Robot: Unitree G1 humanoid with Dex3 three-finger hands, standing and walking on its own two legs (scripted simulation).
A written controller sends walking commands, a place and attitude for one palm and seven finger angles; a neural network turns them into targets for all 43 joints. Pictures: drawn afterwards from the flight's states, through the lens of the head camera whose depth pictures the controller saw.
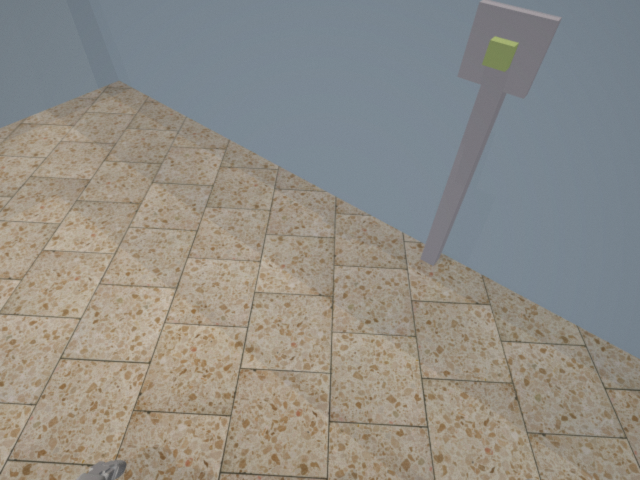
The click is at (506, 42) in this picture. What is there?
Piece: button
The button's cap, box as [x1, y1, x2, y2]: [482, 36, 518, 71]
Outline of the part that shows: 495,36 489,42 482,64 504,71 509,66 518,43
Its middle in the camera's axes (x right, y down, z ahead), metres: +0.43 -0.45 +0.93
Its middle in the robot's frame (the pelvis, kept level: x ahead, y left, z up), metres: +1.03 -0.38 +0.09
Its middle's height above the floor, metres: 0.86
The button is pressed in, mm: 0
